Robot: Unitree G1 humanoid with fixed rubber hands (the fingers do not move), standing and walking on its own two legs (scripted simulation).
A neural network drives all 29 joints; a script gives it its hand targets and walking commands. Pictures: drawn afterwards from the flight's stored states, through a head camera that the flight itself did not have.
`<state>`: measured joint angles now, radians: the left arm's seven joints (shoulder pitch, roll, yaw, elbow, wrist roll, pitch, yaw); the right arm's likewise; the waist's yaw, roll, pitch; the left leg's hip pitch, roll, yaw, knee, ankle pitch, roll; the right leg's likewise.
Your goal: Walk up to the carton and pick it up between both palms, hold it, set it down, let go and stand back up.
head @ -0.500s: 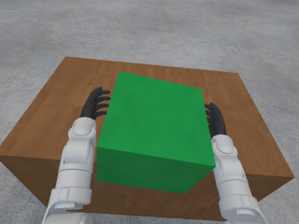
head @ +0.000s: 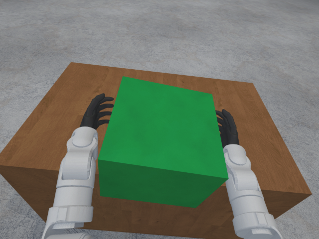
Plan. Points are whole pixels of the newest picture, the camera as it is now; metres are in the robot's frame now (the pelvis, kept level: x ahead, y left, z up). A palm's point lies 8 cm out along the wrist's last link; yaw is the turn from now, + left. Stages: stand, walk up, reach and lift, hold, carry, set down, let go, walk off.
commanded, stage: reach and lift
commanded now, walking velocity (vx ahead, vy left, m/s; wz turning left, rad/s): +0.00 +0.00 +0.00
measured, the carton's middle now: (159, 142) +0.36 -0.02 +0.08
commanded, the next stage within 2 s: hold in 0.78 s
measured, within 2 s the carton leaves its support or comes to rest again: neither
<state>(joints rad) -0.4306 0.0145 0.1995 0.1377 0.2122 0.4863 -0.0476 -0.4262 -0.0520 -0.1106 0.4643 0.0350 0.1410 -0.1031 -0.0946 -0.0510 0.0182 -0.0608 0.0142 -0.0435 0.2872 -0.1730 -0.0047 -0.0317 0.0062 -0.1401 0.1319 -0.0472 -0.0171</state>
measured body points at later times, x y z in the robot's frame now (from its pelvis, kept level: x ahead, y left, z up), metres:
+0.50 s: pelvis +0.01 +0.01 +0.00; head -0.01 +0.04 +0.45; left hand +0.37 +0.16 +0.15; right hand +0.35 -0.19 +0.13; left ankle -0.01 +0.12 -0.75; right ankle +0.02 -0.11 -0.75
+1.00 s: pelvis +0.00 +0.00 +0.00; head -0.02 +0.03 +0.45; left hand +0.36 +0.16 +0.16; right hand +0.35 -0.19 +0.14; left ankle -0.01 +0.12 -0.75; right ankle +0.02 -0.11 -0.75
